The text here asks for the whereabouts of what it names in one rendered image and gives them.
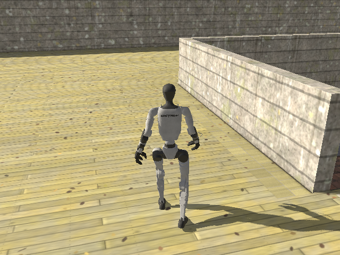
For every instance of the right robot thigh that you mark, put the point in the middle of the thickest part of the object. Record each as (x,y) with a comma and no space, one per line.
(183,159)

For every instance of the right robot upper arm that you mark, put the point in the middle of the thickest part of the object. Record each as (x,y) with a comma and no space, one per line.
(189,120)

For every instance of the robot left hand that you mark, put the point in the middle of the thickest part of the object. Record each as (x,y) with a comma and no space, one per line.
(137,157)

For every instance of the robot left forearm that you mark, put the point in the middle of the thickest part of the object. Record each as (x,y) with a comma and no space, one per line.
(142,142)

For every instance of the robot right hand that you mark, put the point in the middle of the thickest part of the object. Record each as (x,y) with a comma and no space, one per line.
(196,145)

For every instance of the left robot foot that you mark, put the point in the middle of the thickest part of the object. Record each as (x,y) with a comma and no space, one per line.
(161,205)

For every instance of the robot right forearm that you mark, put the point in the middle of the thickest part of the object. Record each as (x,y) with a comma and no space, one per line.
(195,137)

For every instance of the left robot upper arm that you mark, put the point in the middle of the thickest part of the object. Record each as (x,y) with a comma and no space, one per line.
(150,120)

